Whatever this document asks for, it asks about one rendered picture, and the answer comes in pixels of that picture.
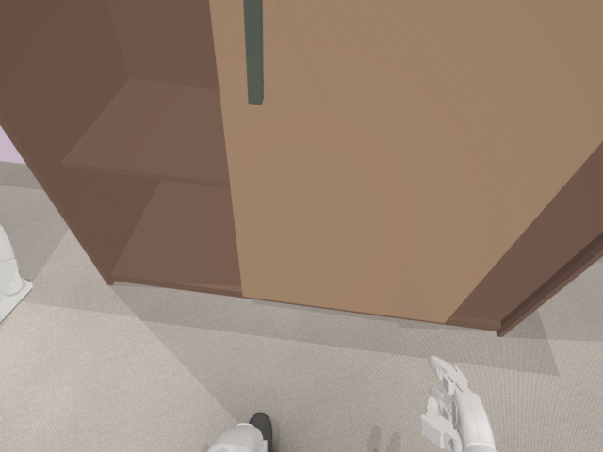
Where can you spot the right robot hand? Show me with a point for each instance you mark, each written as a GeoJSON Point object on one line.
{"type": "Point", "coordinates": [464, 422]}

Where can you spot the left robot hand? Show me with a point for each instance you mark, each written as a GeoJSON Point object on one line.
{"type": "Point", "coordinates": [13, 288]}

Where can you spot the left robot thigh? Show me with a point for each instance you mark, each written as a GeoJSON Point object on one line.
{"type": "Point", "coordinates": [239, 440]}

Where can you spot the wardrobe door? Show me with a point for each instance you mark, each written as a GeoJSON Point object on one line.
{"type": "Point", "coordinates": [572, 219]}
{"type": "Point", "coordinates": [402, 146]}

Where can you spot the handle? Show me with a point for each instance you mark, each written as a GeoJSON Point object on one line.
{"type": "Point", "coordinates": [253, 22]}

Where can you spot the robot left foot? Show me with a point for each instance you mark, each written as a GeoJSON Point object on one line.
{"type": "Point", "coordinates": [262, 422]}

